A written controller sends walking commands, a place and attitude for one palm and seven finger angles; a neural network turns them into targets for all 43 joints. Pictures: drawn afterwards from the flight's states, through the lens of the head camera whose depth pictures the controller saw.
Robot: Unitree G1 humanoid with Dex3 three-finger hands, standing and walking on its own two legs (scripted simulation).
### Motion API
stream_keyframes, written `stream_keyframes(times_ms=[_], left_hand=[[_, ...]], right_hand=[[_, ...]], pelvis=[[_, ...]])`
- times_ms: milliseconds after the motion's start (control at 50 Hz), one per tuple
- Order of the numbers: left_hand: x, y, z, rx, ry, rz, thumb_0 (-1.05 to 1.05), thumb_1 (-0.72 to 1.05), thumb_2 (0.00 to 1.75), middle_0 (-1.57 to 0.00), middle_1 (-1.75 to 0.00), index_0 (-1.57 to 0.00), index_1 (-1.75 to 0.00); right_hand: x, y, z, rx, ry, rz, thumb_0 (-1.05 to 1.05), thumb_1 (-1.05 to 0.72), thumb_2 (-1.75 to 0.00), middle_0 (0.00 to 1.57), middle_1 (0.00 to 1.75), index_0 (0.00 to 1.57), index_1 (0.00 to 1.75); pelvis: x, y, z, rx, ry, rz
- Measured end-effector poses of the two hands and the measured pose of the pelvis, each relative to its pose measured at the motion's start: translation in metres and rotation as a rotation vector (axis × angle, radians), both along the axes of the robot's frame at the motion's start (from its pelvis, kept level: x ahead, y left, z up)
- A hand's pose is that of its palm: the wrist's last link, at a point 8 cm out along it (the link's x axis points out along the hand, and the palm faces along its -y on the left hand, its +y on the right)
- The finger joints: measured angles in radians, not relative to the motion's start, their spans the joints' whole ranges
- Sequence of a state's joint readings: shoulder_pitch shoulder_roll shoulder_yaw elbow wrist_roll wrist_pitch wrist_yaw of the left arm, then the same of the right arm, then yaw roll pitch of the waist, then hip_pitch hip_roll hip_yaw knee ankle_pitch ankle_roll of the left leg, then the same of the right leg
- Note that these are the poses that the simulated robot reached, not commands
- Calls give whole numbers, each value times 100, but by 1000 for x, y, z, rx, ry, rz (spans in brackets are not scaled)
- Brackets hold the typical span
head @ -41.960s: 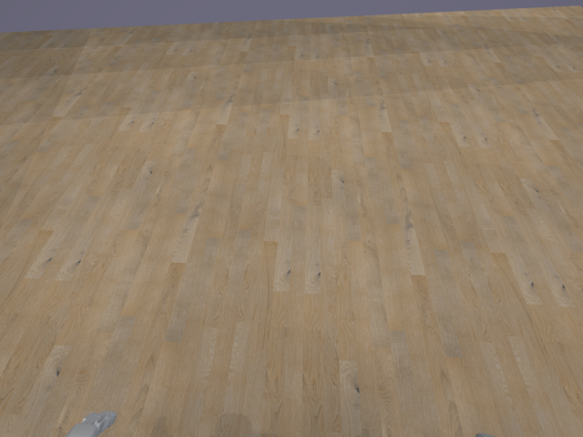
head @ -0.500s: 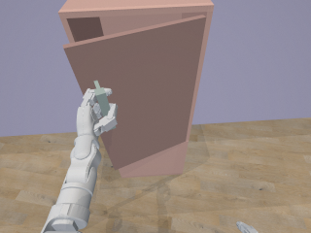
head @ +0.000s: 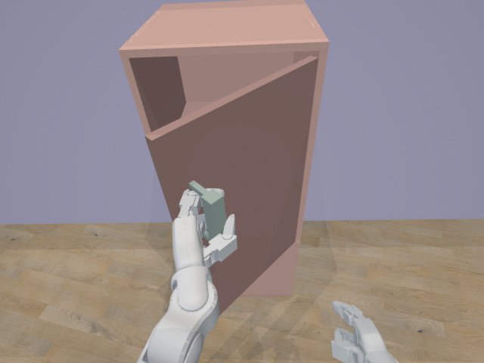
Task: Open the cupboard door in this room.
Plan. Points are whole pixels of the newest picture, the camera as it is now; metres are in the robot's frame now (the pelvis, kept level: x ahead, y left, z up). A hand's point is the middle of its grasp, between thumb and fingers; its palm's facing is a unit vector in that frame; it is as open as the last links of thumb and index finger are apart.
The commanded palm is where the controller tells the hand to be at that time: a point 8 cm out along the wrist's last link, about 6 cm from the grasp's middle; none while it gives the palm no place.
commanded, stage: open thumb and fingers to let go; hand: left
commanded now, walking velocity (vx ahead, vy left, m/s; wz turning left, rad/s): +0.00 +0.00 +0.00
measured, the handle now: (208, 218) +0.33 +0.07 +0.10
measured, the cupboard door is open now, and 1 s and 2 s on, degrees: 46 40 45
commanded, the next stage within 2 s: slide the hand sideways off the handle in 0.88 s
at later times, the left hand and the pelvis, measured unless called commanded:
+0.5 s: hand (216, 225) +0.31 +0.05 +0.11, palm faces +0.34 -0.94 -0.03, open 11.1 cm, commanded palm +0.26 +0.08 +0.10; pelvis -0.01 +0.00 +0.00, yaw +1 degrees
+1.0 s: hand (216, 225) +0.31 +0.05 +0.11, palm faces +0.30 -0.95 -0.03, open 14.8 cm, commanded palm +0.26 +0.08 +0.10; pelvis -0.03 +0.02 -0.01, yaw +1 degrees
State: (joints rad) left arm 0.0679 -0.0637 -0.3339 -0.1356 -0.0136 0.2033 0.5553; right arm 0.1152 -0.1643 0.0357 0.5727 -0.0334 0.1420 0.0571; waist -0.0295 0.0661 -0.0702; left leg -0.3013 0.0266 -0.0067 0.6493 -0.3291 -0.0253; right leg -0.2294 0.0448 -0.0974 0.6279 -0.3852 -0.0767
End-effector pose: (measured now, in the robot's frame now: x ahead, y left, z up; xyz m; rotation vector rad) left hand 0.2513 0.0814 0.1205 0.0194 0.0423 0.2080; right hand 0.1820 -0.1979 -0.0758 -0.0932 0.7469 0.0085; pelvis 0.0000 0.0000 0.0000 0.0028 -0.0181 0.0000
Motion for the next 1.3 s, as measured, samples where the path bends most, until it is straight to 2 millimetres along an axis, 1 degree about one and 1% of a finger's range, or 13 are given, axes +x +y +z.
stream_keyframes(times_ms=[80, 160, 300, 380, 560, 680, 840, 1000, 1040, 1120, 1160, 1200, 1300], left_hand=[[2, 0, 0, 11, -6, 43, 2, 59, 73, -30, -124, -30, -129], [11, 7, -2, 12, -11, 128, 2, 57, 77, -32, -125, -31, -130], [17, 16, -6, 17, -15, 180, 1, 45, 73, -34, -127, -34, -130], [18, 15, -12, 16, -11, 159, 1, 28, 65, -34, -127, -34, -128], [23, 16, -12, 12, -26, 141, 0, -22, 42, -32, -122, -32, -122], [23, 16, -12, 18, -27, 122, 0, -41, 34, -29, -109, -28, -109], [24, 14, -12, 15, -25, 93, -1, -48, 31, -26, -78, -25, -79], [23, 17, -11, 12, -21, 95, -1, -49, 30, -38, -60, -35, -67], [21, 19, -13, 28, -37, 38, -1, -49, 30, -38, -57, -32, -63], [14, 24, -15, 47, -88, -220, -1, -49, 30, -30, -47, -21, -51], [11, 24, -16, 41, -94, -305, -1, -49, 30, -27, -42, -18, -45], [11, 22, -17, 10, -85, -338, -1, -50, 30, -24, -39, -16, -41], [10, 17, -16, -18, -74, -313, -1, -50, 30, -19, -35, -17, -36]], right_hand=[[-6, -9, -10, -29, 40, 8, 1, -91, -90, 20, 30, 20, 30], [-12, -16, -18, -61, 74, 17, 1, -91, -90, 20, 30, 20, 30], [-21, -18, -21, -67, 83, 6, 1, -91, -90, 20, 30, 20, 30], [-24, -15, -22, -67, 85, -3, 1, -91, -90, 20, 30, 20, 30], [-29, -3, -22, -64, 82, -14, 1, -91, -90, 20, 30, 20, 30], [-29, 7, -21, -56, 70, -8, 1, -91, -90, 20, 30, 20, 30], [-29, 18, -20, -52, 63, 3, 1, -91, -90, 20, 30, 20, 30], [-32, 25, -22, -56, 67, 23, 1, -91, -90, 20, 30, 20, 30], [-35, 26, -21, -53, 74, 22, 1, -91, -90, 20, 30, 20, 30], [-47, 23, -20, -60, 71, -3, 1, -91, -90, 20, 30, 20, 30], [-54, 22, -20, -61, 65, -21, 1, -91, -90, 20, 30, 20, 30], [-60, 20, -21, -62, 62, -35, 1, -91, -90, 20, 30, 20, 30], [-70, 19, -19, -57, 58, -56, 1, -91, -90, 20, 30, 20, 30]], pelvis=[[-2, -4, -1, 3, -2, 18], [-7, -7, -2, 5, 7, 32], [-11, -8, -1, 10, 27, 36], [-12, -5, -2, 10, 33, 33], [-14, 5, -3, 4, 36, 22], [-17, 13, -4, -1, 35, 16], [-21, 20, -5, -7, 35, 12], [-28, 25, -8, -12, 37, 16], [-30, 25, -7, -7, 35, 19], [-33, 27, -7, -7, 27, 23], [-35, 29, -7, -10, 19, 22], [-36, 31, -6, -10, 12, 18], [-37, 34, -4, -4, 7, -1]])
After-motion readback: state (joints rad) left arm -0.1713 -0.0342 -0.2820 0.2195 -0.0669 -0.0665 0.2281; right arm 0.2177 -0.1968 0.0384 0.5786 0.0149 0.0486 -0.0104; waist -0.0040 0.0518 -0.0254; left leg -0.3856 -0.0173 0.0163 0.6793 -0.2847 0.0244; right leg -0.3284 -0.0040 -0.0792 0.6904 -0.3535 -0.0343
